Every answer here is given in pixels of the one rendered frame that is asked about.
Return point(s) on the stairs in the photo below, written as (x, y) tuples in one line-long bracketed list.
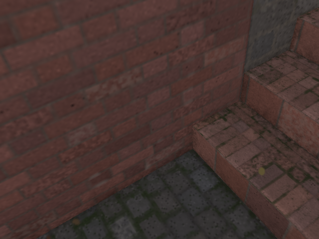
[(265, 147)]

